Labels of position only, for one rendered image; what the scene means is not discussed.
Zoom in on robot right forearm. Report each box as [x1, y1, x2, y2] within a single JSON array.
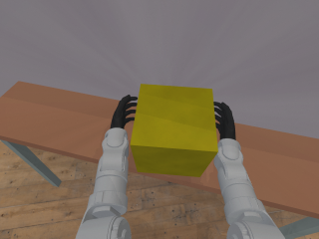
[[213, 138, 279, 229]]

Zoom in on robot left forearm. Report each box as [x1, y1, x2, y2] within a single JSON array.
[[75, 127, 129, 239]]

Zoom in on carton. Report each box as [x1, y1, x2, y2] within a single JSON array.
[[130, 84, 218, 177]]

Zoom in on right robot upper arm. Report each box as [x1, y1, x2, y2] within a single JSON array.
[[226, 220, 285, 239]]

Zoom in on right robot hand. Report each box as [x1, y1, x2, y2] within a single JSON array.
[[213, 102, 236, 140]]

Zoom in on table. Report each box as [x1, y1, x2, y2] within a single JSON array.
[[0, 81, 319, 239]]

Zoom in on left robot upper arm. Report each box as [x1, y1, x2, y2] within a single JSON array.
[[76, 215, 132, 239]]

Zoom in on left robot hand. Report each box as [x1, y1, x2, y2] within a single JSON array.
[[110, 95, 138, 129]]

